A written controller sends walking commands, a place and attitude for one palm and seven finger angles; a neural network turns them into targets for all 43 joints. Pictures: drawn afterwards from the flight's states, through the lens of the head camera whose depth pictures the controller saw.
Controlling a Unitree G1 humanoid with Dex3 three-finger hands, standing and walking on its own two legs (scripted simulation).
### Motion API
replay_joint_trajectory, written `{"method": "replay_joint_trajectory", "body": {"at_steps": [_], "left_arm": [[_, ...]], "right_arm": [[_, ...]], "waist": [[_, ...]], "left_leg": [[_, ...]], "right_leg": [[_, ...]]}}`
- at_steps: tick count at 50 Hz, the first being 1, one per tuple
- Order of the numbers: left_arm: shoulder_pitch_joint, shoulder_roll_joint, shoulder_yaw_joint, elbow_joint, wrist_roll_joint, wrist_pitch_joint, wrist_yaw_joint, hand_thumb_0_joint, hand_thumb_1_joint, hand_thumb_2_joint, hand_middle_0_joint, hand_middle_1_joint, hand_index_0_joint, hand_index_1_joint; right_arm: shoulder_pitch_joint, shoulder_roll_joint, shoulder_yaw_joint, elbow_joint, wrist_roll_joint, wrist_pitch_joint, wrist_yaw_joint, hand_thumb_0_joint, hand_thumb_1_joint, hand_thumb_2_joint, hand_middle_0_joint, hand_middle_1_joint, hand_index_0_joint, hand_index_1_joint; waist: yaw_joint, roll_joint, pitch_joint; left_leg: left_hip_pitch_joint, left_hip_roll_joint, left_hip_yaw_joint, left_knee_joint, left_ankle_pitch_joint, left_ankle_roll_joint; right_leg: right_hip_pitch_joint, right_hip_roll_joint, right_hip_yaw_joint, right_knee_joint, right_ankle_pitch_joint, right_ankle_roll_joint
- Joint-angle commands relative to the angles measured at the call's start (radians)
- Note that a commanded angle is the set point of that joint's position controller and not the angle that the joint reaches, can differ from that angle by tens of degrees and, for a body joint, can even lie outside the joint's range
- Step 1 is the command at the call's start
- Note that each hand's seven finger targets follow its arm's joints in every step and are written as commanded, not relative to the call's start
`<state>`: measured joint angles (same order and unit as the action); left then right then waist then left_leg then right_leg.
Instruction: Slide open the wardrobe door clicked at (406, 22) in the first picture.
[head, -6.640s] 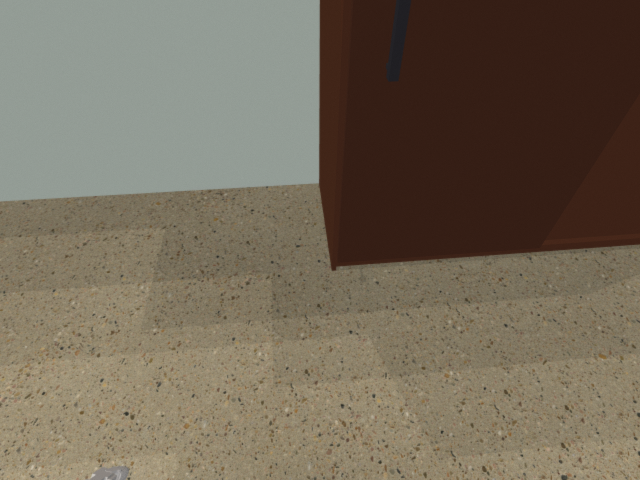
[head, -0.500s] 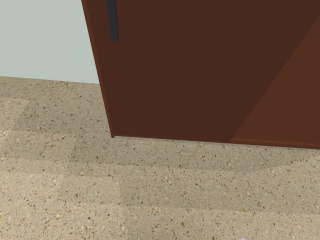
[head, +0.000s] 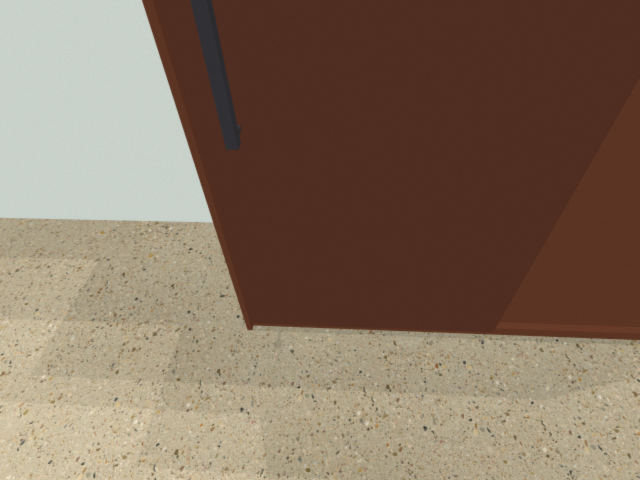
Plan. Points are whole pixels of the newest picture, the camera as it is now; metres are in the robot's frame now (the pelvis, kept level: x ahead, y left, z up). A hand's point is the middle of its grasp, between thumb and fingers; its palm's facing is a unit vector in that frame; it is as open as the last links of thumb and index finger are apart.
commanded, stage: take the last steps up to it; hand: left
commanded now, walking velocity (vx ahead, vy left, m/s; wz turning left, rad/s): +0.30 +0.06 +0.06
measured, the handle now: (221, 72) +0.72 +0.22 +0.19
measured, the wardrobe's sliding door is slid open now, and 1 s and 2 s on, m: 0.00 0.00 0.00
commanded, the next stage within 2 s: come to a stop and stand still in 0.46 s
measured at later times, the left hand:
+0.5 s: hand out of the picture +0.10 +0.24 -0.18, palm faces +0.10 -0.98 -0.16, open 7.4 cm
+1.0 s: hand (194, 390) +0.30 +0.24 -0.17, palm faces +0.05 -0.98 -0.19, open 7.4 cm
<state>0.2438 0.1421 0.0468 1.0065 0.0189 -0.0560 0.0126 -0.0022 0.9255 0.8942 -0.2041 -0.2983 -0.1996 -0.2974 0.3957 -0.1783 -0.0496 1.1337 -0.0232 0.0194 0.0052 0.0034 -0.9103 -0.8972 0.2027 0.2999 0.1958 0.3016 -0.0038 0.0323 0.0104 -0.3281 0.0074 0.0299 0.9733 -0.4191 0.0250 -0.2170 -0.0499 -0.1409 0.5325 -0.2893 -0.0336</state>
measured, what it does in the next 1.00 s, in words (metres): walks ahead: left foot, then right foot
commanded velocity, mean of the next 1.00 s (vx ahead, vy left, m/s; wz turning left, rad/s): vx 0.03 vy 0.02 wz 0.00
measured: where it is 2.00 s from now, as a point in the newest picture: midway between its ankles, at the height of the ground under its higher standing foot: outside the picture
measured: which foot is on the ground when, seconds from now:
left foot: up 0.00-0.34, down 0.36-0.78, up 0.80-1.00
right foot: down 0.00-0.36, up 0.38-0.70, down 0.72-1.00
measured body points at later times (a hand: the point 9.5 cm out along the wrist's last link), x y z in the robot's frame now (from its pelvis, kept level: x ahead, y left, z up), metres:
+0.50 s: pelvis +0.16 +0.08 +0.00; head +0.17 +0.09 +0.44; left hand +0.10 +0.29 -0.17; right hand +0.26 -0.14 -0.14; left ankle +0.21 +0.17 -0.74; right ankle +0.10 -0.05 -0.66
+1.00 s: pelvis +0.21 +0.07 -0.01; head +0.24 +0.07 +0.44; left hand +0.29 +0.29 -0.16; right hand +0.21 -0.15 -0.17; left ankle +0.18 +0.18 -0.73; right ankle +0.26 -0.04 -0.74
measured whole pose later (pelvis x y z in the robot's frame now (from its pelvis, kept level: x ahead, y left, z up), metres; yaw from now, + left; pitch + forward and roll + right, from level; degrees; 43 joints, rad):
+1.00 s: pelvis +0.21 +0.07 -0.01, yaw +2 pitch +0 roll +0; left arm 0.11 0.14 0.04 1.00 0.02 0.02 0.04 0.00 0.91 0.89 -0.20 -0.30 -0.20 -0.30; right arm 0.26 -0.14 -0.05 1.08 0.00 0.04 -0.03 0.00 -0.91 -0.90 0.20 0.30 0.19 0.30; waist -0.01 0.00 0.09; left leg -0.27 0.03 0.07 0.66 -0.43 -0.04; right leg -0.34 -0.05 -0.13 0.55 -0.20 -0.03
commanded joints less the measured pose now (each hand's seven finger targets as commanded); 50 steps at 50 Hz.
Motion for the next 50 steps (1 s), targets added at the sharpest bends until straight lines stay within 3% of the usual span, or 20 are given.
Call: {"method": "replay_joint_trajectory", "body": {"at_steps": [1,4,8,13,15,16,17,18,19,21,24,27,31,33,34,36,38,43,47,50], "left_arm": [[0.12,0.118,0.018,0.009,0.005,-0.012,0.01,0.0,0.9,0.9,-0.2,-0.3,-0.2,-0.3],[0.154,0.122,0.013,0.037,0.005,-0.026,0.009,0.0,0.9,0.9,-0.2,-0.3,-0.2,-0.3],[0.205,0.141,0.011,0.075,0.008,-0.032,0.009,0.0,0.9,0.9,-0.2,-0.3,-0.2,-0.3],[0.218,0.16,0.018,0.102,0.012,-0.02,0.016,0.0,0.9,0.9,-0.2,-0.3,-0.2,-0.3],[0.196,0.16,0.023,0.104,0.008,-0.012,0.018,0.0,0.9,0.9,-0.2,-0.3,-0.2,-0.3],[0.205,0.139,0.019,0.105,0.004,-0.007,0.016,0.0,0.9,0.9,-0.2,-0.3,-0.2,-0.3],[0.268,0.086,0.013,0.096,-0.008,0.0,0.011,0.0,0.9,0.9,-0.2,-0.3,-0.2,-0.3],[0.235,0.063,0.002,0.063,-0.008,0.002,0.009,0.0,0.9,0.9,-0.2,-0.3,-0.2,-0.3],[0.207,0.057,0.0,0.057,-0.005,0.007,0.014,0.0,0.9,0.9,-0.2,-0.3,-0.2,-0.3],[0.123,0.063,0.008,0.061,0.001,0.012,0.001,0.0,0.9,0.9,-0.2,-0.3,-0.2,-0.3],[0.172,0.026,0.006,0.078,0.008,0.035,-0.008,0.0,0.9,0.9,-0.2,-0.3,-0.2,-0.3],[0.164,0.015,0.008,0.056,0.012,0.052,-0.008,0.0,0.9,0.9,-0.2,-0.3,-0.2,-0.3],[0.106,0.006,-0.009,0.029,0.004,0.051,0.004,0.0,0.9,0.9,-0.2,-0.3,-0.2,-0.3],[0.128,0.035,-0.009,0.038,0.004,0.047,0.011,0.0,0.9,0.9,-0.2,-0.3,-0.2,-0.3],[0.141,0.068,-0.008,0.046,0.004,0.044,0.014,0.0,0.9,0.9,-0.2,-0.3,-0.2,-0.3],[0.088,0.162,-0.004,0.03,0.005,0.038,0.021,0.0,0.9,0.9,-0.2,-0.3,-0.2,-0.3],[0.034,0.19,0.008,0.011,0.0,0.041,0.022,0.0,0.9,0.9,-0.2,-0.3,-0.2,-0.3],[-0.011,0.19,0.027,-0.017,0.003,0.057,0.039,0.0,0.9,0.9,-0.2,-0.3,-0.2,-0.3],[-0.042,0.204,0.047,-0.032,0.009,0.068,0.043,0.0,0.9,0.9,-0.2,-0.3,-0.2,-0.3],[-0.082,0.179,0.045,-0.041,-0.002,0.079,0.039,0.0,0.9,0.9,-0.2,-0.3,-0.2,-0.3]], "right_arm": [[-0.061,-0.029,-0.019,-0.103,-0.01,-0.03,0.013,0.0,-0.9,-0.9,0.2,0.3,0.2,0.3],[-0.081,-0.014,-0.017,-0.115,-0.005,-0.028,0.021,0.0,-0.9,-0.9,0.2,0.3,0.2,0.3],[-0.19,-0.009,-0.012,-0.156,0.001,-0.037,0.034,0.0,-0.9,-0.9,0.2,0.3,0.2,0.3],[-0.26,-0.015,-0.006,-0.182,0.006,-0.053,0.038,0.0,-0.9,-0.9,0.2,0.3,0.2,0.3],[-0.15,-0.046,-0.011,-0.146,0.001,-0.064,0.025,0.0,-0.9,-0.9,0.2,0.3,0.2,0.3],[-0.016,-0.095,-0.022,-0.103,-0.004,-0.072,0.013,0.0,-0.9,-0.9,0.2,0.3,0.2,0.3],[0.09,-0.209,-0.046,-0.081,-0.015,-0.08,-0.003,0.0,-0.9,-0.9,0.2,0.3,0.2,0.3],[0.141,-0.265,-0.053,-0.073,-0.001,-0.068,-0.013,0.0,-0.9,-0.9,0.2,0.3,0.2,0.3],[0.09,-0.238,-0.045,-0.075,0.002,-0.068,-0.023,0.0,-0.9,-0.9,0.2,0.3,0.2,0.3],[-0.055,-0.139,-0.024,-0.112,0.002,-0.072,-0.025,0.0,-0.9,-0.9,0.2,0.3,0.2,0.3],[-0.128,-0.088,-0.003,-0.121,0.002,-0.084,-0.026,0.0,-0.9,-0.9,0.2,0.3,0.2,0.3],[-0.133,-0.08,-0.013,-0.13,-0.001,-0.08,-0.027,0.0,-0.9,-0.9,0.2,0.3,0.2,0.3],[-0.151,-0.083,-0.001,-0.124,-0.003,-0.072,-0.034,0.0,-0.9,-0.9,0.2,0.3,0.2,0.3],[-0.162,-0.079,0.001,-0.113,0.002,-0.063,-0.038,0.0,-0.9,-0.9,0.2,0.3,0.2,0.3],[-0.16,-0.072,0.003,-0.105,0.007,-0.059,-0.037,0.0,-0.9,-0.9,0.2,0.3,0.2,0.3],[-0.11,-0.031,0.005,-0.099,0.021,-0.044,-0.028,0.0,-0.9,-0.9,0.2,0.3,0.2,0.3],[-0.075,-0.022,0.003,-0.079,0.015,-0.014,-0.029,0.0,-0.9,-0.9,0.2,0.3,0.2,0.3],[-0.064,-0.026,-0.009,-0.083,0.015,0.01,-0.038,0.0,-0.9,-0.9,0.2,0.3,0.2,0.3],[-0.063,-0.018,-0.014,-0.1,0.018,0.013,-0.04,0.0,-0.9,-0.9,0.2,0.3,0.2,0.3],[0.011,-0.013,-0.013,-0.08,0.013,0.003,-0.039,0.0,-0.9,-0.9,0.2,0.3,0.2,0.3]], "waist": [[0.015,-0.134,0.12],[0.012,-0.154,0.108],[0.035,-0.165,0.121],[0.043,-0.182,0.113],[-0.02,-0.136,0.064],[-0.07,-0.038,-0.026],[-0.086,0.2,-0.145],[-0.094,0.294,-0.154],[-0.086,0.246,-0.156],[-0.05,0.126,0.008],[0.016,0.098,0.037],[0.021,0.084,0.038],[0.025,0.05,0.016],[0.046,0.035,0.006],[0.054,0.003,-0.003],[0.008,-0.103,0.001],[-0.006,-0.24,0.01],[0.017,-0.164,-0.063],[0.018,-0.162,-0.103],[-0.019,-0.15,-0.112]], "left_leg": [[-0.271,0.106,-0.019,0.116,0.175,-0.035],[-0.276,0.113,0.019,0.029,0.231,-0.058],[-0.268,0.115,0.061,-0.147,0.254,-0.063],[-0.124,0.089,0.084,-0.315,0.212,-0.033],[0.09,0.052,0.108,-0.44,0.254,-0.022],[0.274,0.057,0.101,-0.508,0.292,-0.016],[0.491,0.282,-0.163,-0.527,0.421,0.049],[0.494,0.416,-0.338,-0.626,0.483,0.12],[0.438,0.434,-0.334,-0.676,0.377,0.131],[0.214,0.381,-0.233,-0.727,0.261,0.137],[0.025,0.3,-0.087,-0.777,0.25,0.107],[0.038,0.288,-0.056,-0.797,0.213,0.128],[0.074,0.283,-0.034,-0.705,0.474,0.134],[0.089,0.249,0.0,-0.611,0.554,0.093],[0.088,0.211,0.021,-0.566,0.516,0.048],[0.037,0.111,0.054,-0.527,0.229,-0.026],[0.081,0.063,0.073,-0.465,0.129,-0.047],[-0.007,0.042,0.027,-0.215,-0.078,-0.056],[-0.015,0.033,0.01,-0.259,-0.056,-0.068],[0.161,0.044,0.035,-0.532,0.201,-0.059]], "right_leg": [[0.027,-0.274,0.247,-0.403,-0.105,-0.055],[0.059,-0.248,0.154,-0.395,0.081,-0.061],[0.101,-0.249,0.118,-0.364,0.212,-0.071],[0.103,-0.264,0.104,-0.283,0.294,-0.061],[0.059,-0.226,0.057,-0.122,0.357,-0.033],[0.031,-0.175,0.01,0.082,0.365,-0.007],[-0.16,-0.055,-0.044,0.346,0.034,0.037],[-0.279,0.01,0.002,0.575,-0.336,0.044],[-0.326,-0.02,0.074,0.68,-0.318,0.031],[-0.353,-0.086,0.101,0.719,-0.172,0.035],[-0.214,-0.091,0.084,0.586,-0.101,0.044],[-0.219,-0.082,0.072,0.451,-0.054,0.054],[-0.099,-0.052,0.073,0.174,-0.003,0.069],[-0.009,-0.033,0.061,-0.006,0.109,0.071],[0.042,-0.047,0.08,-0.098,0.226,0.071],[0.06,-0.185,0.224,-0.108,0.523,0.002],[-0.016,-0.234,0.265,-0.128,0.563,-0.077],[0.1,-0.296,0.278,-0.132,0.775,-0.179],[0.134,-0.294,0.261,-0.093,0.785,-0.175],[0.01,-0.221,0.207,-0.034,0.507,-0.084]]}}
